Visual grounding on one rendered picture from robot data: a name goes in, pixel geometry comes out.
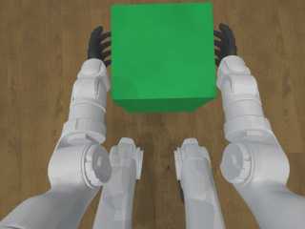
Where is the robot right foot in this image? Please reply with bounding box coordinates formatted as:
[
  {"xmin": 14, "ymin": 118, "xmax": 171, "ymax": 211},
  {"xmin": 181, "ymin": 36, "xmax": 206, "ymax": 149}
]
[{"xmin": 178, "ymin": 179, "xmax": 185, "ymax": 204}]

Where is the left robot hand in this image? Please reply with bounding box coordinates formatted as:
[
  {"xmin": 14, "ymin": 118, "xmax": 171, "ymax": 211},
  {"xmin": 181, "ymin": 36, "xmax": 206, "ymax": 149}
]
[{"xmin": 87, "ymin": 26, "xmax": 112, "ymax": 68}]

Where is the robot right upper arm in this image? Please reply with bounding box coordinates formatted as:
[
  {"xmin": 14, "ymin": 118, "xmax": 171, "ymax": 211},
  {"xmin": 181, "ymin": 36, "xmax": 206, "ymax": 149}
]
[{"xmin": 220, "ymin": 139, "xmax": 305, "ymax": 229}]

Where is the robot left upper arm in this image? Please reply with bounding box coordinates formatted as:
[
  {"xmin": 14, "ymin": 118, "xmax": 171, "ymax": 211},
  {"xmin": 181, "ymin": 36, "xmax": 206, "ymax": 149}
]
[{"xmin": 0, "ymin": 142, "xmax": 112, "ymax": 229}]

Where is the right robot hand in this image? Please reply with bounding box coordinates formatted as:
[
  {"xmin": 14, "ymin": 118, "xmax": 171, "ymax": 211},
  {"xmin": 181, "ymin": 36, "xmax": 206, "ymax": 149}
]
[{"xmin": 213, "ymin": 23, "xmax": 237, "ymax": 67}]

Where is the carton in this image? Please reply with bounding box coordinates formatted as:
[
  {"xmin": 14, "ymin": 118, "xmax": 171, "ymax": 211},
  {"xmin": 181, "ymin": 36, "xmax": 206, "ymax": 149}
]
[{"xmin": 111, "ymin": 2, "xmax": 217, "ymax": 114}]

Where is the robot left forearm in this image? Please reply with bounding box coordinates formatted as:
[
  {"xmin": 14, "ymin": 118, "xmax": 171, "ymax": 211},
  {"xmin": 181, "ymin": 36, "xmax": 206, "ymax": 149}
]
[{"xmin": 48, "ymin": 58, "xmax": 111, "ymax": 176}]

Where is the robot right thigh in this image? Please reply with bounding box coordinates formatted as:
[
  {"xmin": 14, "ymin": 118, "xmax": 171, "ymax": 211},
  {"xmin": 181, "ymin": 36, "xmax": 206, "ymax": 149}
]
[{"xmin": 173, "ymin": 143, "xmax": 226, "ymax": 229}]

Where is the robot right forearm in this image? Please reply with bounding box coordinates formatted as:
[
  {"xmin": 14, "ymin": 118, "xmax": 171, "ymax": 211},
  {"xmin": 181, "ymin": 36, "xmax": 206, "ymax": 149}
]
[{"xmin": 215, "ymin": 55, "xmax": 290, "ymax": 171}]

